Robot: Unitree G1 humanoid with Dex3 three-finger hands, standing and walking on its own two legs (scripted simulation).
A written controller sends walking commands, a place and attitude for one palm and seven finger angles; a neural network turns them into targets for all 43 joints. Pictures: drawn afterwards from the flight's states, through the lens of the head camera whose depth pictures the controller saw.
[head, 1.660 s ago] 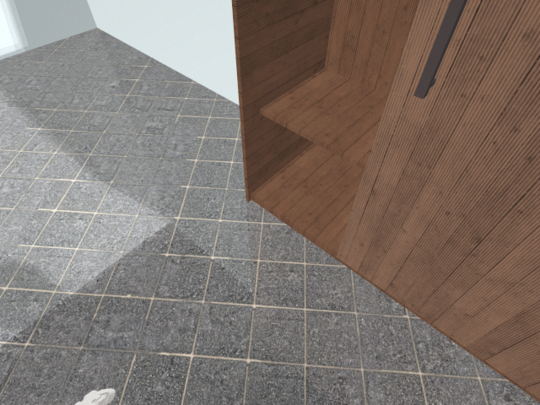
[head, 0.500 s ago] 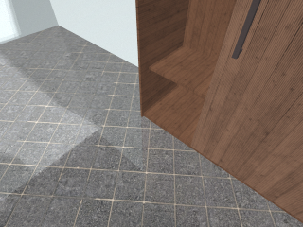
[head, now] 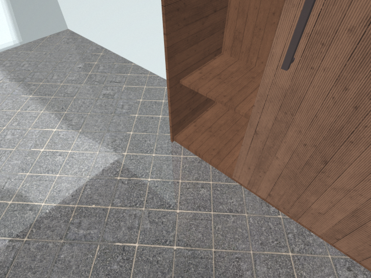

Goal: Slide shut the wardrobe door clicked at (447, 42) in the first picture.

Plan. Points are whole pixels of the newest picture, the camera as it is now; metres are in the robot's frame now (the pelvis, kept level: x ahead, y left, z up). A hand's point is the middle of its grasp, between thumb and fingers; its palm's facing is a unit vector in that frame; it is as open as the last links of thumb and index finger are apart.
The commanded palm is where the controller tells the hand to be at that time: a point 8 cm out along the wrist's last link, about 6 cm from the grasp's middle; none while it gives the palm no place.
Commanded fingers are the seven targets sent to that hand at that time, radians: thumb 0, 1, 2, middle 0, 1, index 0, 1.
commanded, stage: look at it before walking up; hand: right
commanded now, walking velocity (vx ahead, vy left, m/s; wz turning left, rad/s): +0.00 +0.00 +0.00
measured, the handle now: (303, 25) +0.74 -0.30 +0.22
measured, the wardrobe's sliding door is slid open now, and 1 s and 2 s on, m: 0.51 0.51 0.51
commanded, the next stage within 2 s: walk to a spot facing it in 0.18 s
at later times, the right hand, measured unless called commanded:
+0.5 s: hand out of the picture +0.06 -0.23 -0.17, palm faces -0.06 +0.95 -0.31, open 7.4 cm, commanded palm none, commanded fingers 0.00 -0.90 -0.90 0.20 0.30 0.20 0.30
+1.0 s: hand out of the picture +0.05 -0.14 -0.17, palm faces -0.24 +0.94 -0.24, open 7.4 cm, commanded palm none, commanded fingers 0.00 -0.90 -0.90 0.20 0.30 0.20 0.30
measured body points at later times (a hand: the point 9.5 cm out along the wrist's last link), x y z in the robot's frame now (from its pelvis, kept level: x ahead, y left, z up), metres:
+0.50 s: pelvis +0.00 +0.00 -0.01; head +0.01 +0.00 +0.44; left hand +0.08 +0.28 -0.14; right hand +0.07 -0.28 -0.15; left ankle +0.00 +0.13 -0.75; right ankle -0.01 -0.11 -0.75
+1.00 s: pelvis -0.04 +0.04 -0.01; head -0.01 +0.06 +0.44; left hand -0.03 +0.32 -0.15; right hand +0.07 -0.19 -0.15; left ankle -0.02 +0.12 -0.75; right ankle -0.02 -0.13 -0.67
